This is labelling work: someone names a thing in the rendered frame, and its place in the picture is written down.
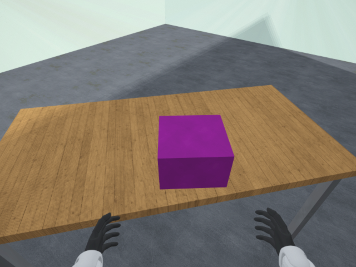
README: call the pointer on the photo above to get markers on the left robot hand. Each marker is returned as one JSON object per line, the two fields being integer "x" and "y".
{"x": 98, "y": 236}

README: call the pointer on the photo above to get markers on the right robot forearm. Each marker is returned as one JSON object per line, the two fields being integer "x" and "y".
{"x": 292, "y": 256}

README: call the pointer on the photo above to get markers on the left robot forearm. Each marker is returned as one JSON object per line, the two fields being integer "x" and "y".
{"x": 89, "y": 258}

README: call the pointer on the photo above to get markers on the table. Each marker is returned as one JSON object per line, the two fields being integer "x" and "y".
{"x": 64, "y": 167}

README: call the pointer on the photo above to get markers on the right robot hand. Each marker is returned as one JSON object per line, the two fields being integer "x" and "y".
{"x": 279, "y": 232}

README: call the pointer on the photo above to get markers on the carton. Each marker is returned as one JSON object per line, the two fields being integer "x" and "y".
{"x": 193, "y": 152}

